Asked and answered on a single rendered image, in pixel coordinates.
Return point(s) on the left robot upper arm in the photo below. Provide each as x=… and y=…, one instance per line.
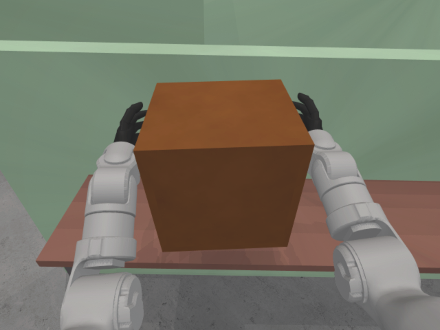
x=104, y=302

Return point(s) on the right robot upper arm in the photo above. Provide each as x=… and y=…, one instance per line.
x=379, y=275

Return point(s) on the robot right hand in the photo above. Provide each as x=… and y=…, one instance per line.
x=310, y=114

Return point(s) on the carton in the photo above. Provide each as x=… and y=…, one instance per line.
x=223, y=164

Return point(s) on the table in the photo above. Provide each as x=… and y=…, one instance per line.
x=411, y=207

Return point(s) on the robot left forearm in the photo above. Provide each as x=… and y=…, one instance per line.
x=107, y=238

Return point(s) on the robot left hand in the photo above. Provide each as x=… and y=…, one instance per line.
x=126, y=132

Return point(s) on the robot right forearm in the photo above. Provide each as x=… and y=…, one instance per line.
x=351, y=212

